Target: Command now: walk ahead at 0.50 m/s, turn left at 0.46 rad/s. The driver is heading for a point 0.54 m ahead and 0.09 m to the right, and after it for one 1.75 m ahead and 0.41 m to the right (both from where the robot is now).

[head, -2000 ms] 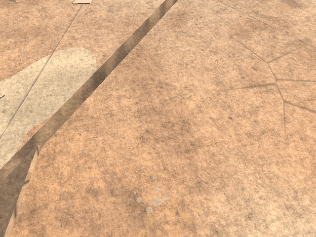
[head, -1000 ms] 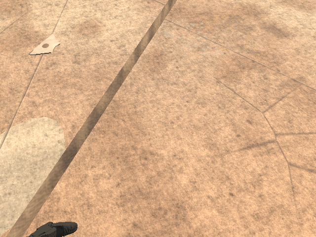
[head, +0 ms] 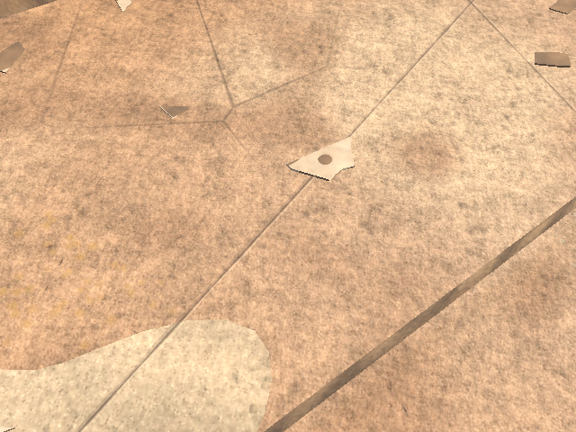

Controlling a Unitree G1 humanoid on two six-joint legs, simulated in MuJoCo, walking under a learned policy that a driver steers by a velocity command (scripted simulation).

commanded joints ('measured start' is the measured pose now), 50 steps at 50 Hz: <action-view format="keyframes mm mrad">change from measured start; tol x32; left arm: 1 -100 72 11 -91 -9 -24 -3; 28 497 46 7 227 -12 -76 41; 50 142 42 73 -76 -60 64 79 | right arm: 1 36 -157 -34 -38 -6 -16 -8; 29 -600 86 110 -389 -35 16 -12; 37 58 -213 -3 -192 -48 -21 -37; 50 -201 -11 12 -124 -5 -31 -81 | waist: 1 -14 108 -33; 9 139 -259 -301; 29 80 23 75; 38 -59 216 -598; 50 82 110 -84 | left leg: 1 14 252 -178 -71 293 122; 7 27 222 -156 238 619 32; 10 -473 20 -17 892 -301 -36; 18 -514 142 71 979 -88 -81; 26 -1303 216 87 1620 -332 -20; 35 -189 72 232 624 17 30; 37 238 633 -522 311 710 198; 43 -363 461 -124 51 34 84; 50 -144 399 174 -53 187 99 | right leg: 1 46 40 -36 -112 82 -6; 7 425 108 -63 -342 14 -103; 10 766 -297 652 -524 -188 -290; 18 521 -119 142 -580 240 -275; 28 606 -123 132 -692 -121 -262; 35 575 -82 -47 -254 1372 -151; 36 470 -37 -38 34 1005 -100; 37 154 201 -53 518 -265 -45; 50 -101 47 -4 428 -44 -21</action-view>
